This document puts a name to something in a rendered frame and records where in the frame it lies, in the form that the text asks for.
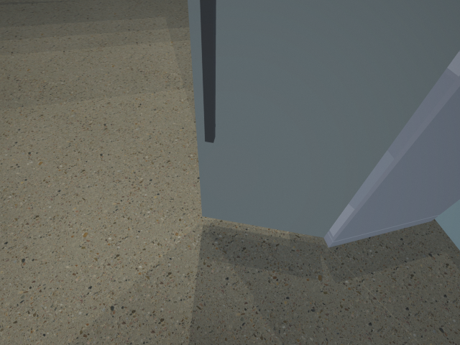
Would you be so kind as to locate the handle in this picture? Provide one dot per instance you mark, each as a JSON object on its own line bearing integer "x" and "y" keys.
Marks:
{"x": 208, "y": 44}

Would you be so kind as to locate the fridge door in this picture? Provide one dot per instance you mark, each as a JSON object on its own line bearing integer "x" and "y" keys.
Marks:
{"x": 310, "y": 94}

